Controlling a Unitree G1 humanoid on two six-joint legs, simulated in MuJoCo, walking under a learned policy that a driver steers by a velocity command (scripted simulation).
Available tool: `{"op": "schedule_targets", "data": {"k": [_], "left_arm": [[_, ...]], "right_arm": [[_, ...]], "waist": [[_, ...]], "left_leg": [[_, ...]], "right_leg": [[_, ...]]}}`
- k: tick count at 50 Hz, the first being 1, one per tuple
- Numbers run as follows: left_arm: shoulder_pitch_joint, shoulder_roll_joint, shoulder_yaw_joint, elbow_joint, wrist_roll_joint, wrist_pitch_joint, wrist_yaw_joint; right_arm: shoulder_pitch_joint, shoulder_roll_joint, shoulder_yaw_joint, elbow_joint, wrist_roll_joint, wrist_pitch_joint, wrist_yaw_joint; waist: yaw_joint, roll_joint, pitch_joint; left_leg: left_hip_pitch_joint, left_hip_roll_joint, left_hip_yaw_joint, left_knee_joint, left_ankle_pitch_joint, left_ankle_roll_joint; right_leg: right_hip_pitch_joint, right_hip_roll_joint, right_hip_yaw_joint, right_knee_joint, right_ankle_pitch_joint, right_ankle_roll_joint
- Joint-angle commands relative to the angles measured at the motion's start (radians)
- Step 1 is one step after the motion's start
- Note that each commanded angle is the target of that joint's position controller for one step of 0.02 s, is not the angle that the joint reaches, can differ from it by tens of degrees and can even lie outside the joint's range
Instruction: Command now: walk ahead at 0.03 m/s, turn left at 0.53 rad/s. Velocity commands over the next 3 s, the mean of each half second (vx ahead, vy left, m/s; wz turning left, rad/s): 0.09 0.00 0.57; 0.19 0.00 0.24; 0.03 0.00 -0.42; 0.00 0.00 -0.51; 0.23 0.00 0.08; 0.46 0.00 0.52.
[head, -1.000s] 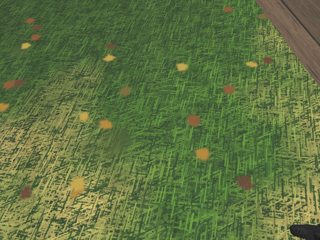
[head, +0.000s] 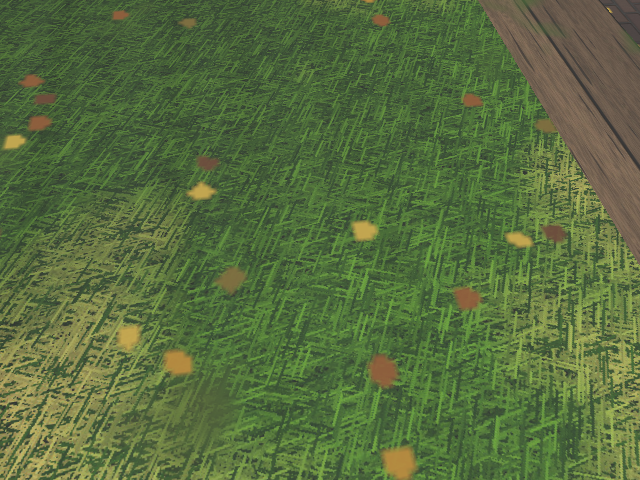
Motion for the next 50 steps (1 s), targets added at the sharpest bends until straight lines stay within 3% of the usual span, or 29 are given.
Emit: {"op": "schedule_targets", "data": {"k": [1,2,3,4,6,8,14,17,19,21,22,23,24,25,26,27,29,30,33,36,39,41,42,43,44,45,46,47,50], "left_arm": [[0.016,0.092,0.029,-0.030,-0.003,0.001,-0.003],[-0.033,0.072,0.021,-0.083,0.030,0.000,-0.001],[-0.122,0.108,0.034,-0.102,0.028,-0.003,0.007],[-0.102,0.119,0.042,-0.094,0.008,0.000,0.009],[-0.040,0.130,0.054,-0.047,0.014,0.006,0.022],[-0.023,0.119,0.055,-0.041,0.017,-0.001,0.018],[-0.068,0.082,0.035,-0.054,0.002,-0.016,0.004],[-0.069,0.100,0.035,-0.059,-0.010,-0.030,-0.016],[-0.058,0.113,0.039,-0.062,-0.018,-0.049,-0.028],[0.004,0.112,0.043,-0.042,-0.025,-0.072,-0.037],[0.060,0.115,0.048,-0.021,-0.024,-0.081,-0.037],[0.149,0.157,0.061,0.001,-0.014,-0.085,-0.030],[0.232,0.221,0.068,0.014,0.007,-0.082,-0.021],[0.208,0.255,0.076,0.015,0.032,-0.094,-0.035],[0.137,0.191,0.059,-0.009,0.019,-0.101,-0.029],[0.099,0.146,0.046,-0.019,0.003,-0.101,-0.020],[0.127,0.119,0.032,-0.010,0.000,-0.099,-0.012],[0.145,0.111,0.026,-0.002,0.009,-0.102,-0.010],[0.152,0.128,0.026,0.012,0.013,-0.095,-0.011],[0.171,0.163,0.029,0.029,-0.005,-0.075,-0.013],[0.203,0.197,0.035,0.049,-0.019,-0.067,-0.020],[0.180,0.190,0.032,0.051,-0.031,-0.070,-0.022],[0.206,0.159,0.021,0.059,-0.024,-0.077,-0.025],[0.218,0.097,-0.005,0.029,0.019,-0.086,-0.027],[0.363,0.010,-0.043,0.047,0.025,-0.082,-0.038],[0.320,0.119,-0.011,0.079,-0.006,-0.061,-0.037],[0.248,0.133,-0.006,0.056,-0.027,-0.045,-0.034],[0.218,0.107,-0.009,0.061,-0.024,-0.030,-0.021],[0.258,0.085,-0.005,0.077,-0.007,0.016,0.011]], "right_arm": [[0.135,-0.183,-0.061,-0.034,-0.009,-0.005,-0.008],[0.097,-0.288,-0.076,-0.079,-0.016,-0.010,-0.020],[0.113,-0.261,-0.069,-0.084,-0.050,-0.035,-0.013],[0.066,-0.234,-0.061,-0.083,-0.050,-0.056,-0.012],[-0.036,-0.170,-0.046,-0.102,-0.007,-0.066,-0.020],[-0.038,-0.145,-0.032,-0.113,-0.006,-0.062,-0.030],[0.005,-0.177,-0.048,-0.121,0.000,-0.045,-0.045],[0.009,-0.180,-0.051,-0.124,0.006,-0.040,-0.037],[0.000,-0.181,-0.049,-0.124,0.008,-0.043,-0.030],[-0.024,-0.169,-0.043,-0.126,0.012,-0.043,-0.029],[-0.040,-0.152,-0.037,-0.130,0.014,-0.043,-0.031],[-0.043,-0.106,-0.023,-0.138,0.013,-0.047,-0.032],[-0.029,-0.031,-0.005,-0.156,0.013,-0.053,-0.028],[-0.078,-0.101,-0.019,-0.206,0.016,-0.070,-0.026],[-0.069,-0.155,-0.036,-0.192,0.015,-0.075,-0.021],[-0.041,-0.163,-0.043,-0.167,0.012,-0.075,-0.016],[-0.043,-0.120,-0.035,-0.156,0.006,-0.087,-0.007],[-0.060,-0.094,-0.028,-0.159,0.007,-0.095,-0.003],[-0.085,-0.042,-0.009,-0.180,0.001,-0.104,0.005],[-0.142,0.002,0.013,-0.199,-0.003,-0.104,0.020],[-0.142,-0.039,-0.004,-0.203,0.006,-0.100,0.030],[-0.031,-0.078,-0.026,-0.167,-0.002,-0.100,0.024],[0.041,-0.117,-0.042,-0.146,-0.010,-0.098,0.012],[0.150,-0.187,-0.052,-0.138,-0.031,-0.092,-0.005],[0.120,-0.174,-0.030,-0.142,-0.046,-0.086,-0.005],[0.119,-0.095,-0.018,-0.133,-0.032,-0.081,0.006],[0.047,-0.070,-0.006,-0.129,-0.022,-0.085,0.011],[-0.018,-0.050,0.000,-0.121,-0.020,-0.089,0.012],[-0.133,-0.055,-0.006,-0.099,-0.042,-0.103,0.009]], "waist": [[-0.026,0.137,-0.094],[-0.014,0.366,-0.040],[-0.075,0.257,-0.085],[-0.036,0.205,-0.080],[0.007,0.138,-0.086],[0.018,0.130,-0.123],[-0.020,0.149,-0.129],[-0.034,0.171,-0.113],[-0.025,0.189,-0.089],[0.019,0.169,-0.082],[0.051,0.145,-0.082],[0.081,0.066,-0.123],[0.079,-0.140,-0.149],[0.070,-0.208,-0.036],[0.048,-0.168,0.026],[0.035,-0.166,0.041],[0.050,-0.137,0.037],[0.058,-0.114,0.045],[0.055,-0.113,0.020],[0.074,-0.131,-0.011],[0.063,-0.146,-0.033],[-0.013,-0.124,-0.089],[-0.048,-0.082,-0.138],[-0.075,0.061,-0.280],[-0.002,0.273,-0.445],[-0.048,0.160,-0.435],[-0.033,0.145,-0.293],[-0.011,0.098,-0.223],[0.056,0.140,-0.127]], "left_leg": [[0.224,0.095,-0.200,-0.303,0.281,0.121],[0.238,0.319,-0.545,-0.369,0.449,0.303],[0.174,0.322,-0.561,-0.400,0.378,0.366],[0.163,0.268,-0.470,-0.398,0.313,0.314],[0.178,0.189,-0.370,-0.367,0.284,0.217],[0.177,0.157,-0.336,-0.347,0.398,0.214],[0.247,0.134,-0.390,-0.315,0.346,0.227],[0.163,0.113,-0.472,-0.377,-0.071,0.240],[0.116,0.102,-0.526,-0.394,-0.199,0.238],[0.066,0.067,-0.548,-0.369,-0.254,0.212],[0.006,0.029,-0.527,-0.327,-0.276,0.181],[-0.137,-0.029,-0.453,-0.174,-0.333,0.126],[-0.335,-0.159,-0.233,0.131,-0.332,0.057],[-0.486,-0.115,-0.216,0.270,-0.282,0.046],[-0.519,-0.062,-0.220,0.353,-0.196,0.033],[-0.530,-0.050,-0.204,0.386,-0.127,0.017],[-0.527,-0.030,-0.191,0.415,-0.016,-0.001],[-0.503,-0.033,-0.179,0.416,0.029,-0.008],[-0.401,-0.035,-0.110,0.276,0.094,-0.040],[-0.215,-0.030,-0.022,0.063,0.161,-0.044],[-0.104,-0.054,-0.014,-0.061,0.186,-0.004],[0.073,-0.089,-0.005,-0.209,0.288,0.053],[0.224,-0.076,-0.018,-0.251,0.419,0.084],[0.497,0.129,-0.229,-0.169,0.845,0.148],[0.638,0.386,-0.520,-0.188,0.978,0.352],[0.518,0.333,-0.489,-0.241,0.782,0.333],[0.427,0.277,-0.373,-0.269,0.662,0.285],[0.332,0.232,-0.311,-0.301,0.546,0.244],[0.065,0.166,-0.160,-0.393,0.400,0.212]], "right_leg": [[-0.102,-0.097,0.031,0.176,-0.154,-0.020],[-0.362,0.073,0.027,0.407,-0.474,0.070],[-0.362,0.081,0.193,0.593,-0.498,0.055],[-0.364,0.062,0.233,0.640,-0.403,0.036],[-0.365,0.047,0.246,0.631,-0.260,0.036],[-0.309,0.068,0.242,0.654,-0.196,0.054],[-0.250,0.093,0.263,0.346,-0.163,0.084],[-0.157,0.107,0.252,0.219,-0.182,0.066],[-0.091,0.117,0.246,0.137,-0.209,0.044],[0.039,0.114,0.237,-0.022,-0.137,0.013],[0.151,0.097,0.230,-0.127,-0.067,-0.010],[0.339,-0.026,0.328,-0.152,-0.097,-0.054],[0.458,-0.228,0.610,-0.226,-0.362,-0.146],[0.341,-0.347,0.835,-0.306,-0.518,-0.245],[0.313,-0.314,0.761,-0.318,-0.544,-0.239],[0.320,-0.255,0.657,-0.318,-0.477,-0.194],[0.321,-0.202,0.526,-0.326,-0.306,-0.164],[0.295,-0.180,0.457,-0.328,-0.162,-0.167],[0.257,-0.136,0.285,-0.290,0.284,-0.179],[0.194,-0.109,0.192,-0.251,0.428,-0.164],[0.221,-0.150,0.217,-0.190,0.485,-0.151],[0.229,-0.130,0.203,-0.060,0.583,-0.115],[0.177,-0.086,0.167,0.066,0.562,-0.078],[-0.001,-0.029,0.129,0.303,0.198,-0.019],[-0.151,0.056,0.193,0.558,-0.507,0.039],[-0.133,0.029,0.281,0.637,-0.520,0.051],[-0.194,0.007,0.265,0.654,-0.504,0.051],[-0.197,-0.015,0.261,0.610,-0.464,0.052],[-0.025,-0.007,0.226,0.484,-0.322,0.082]]}}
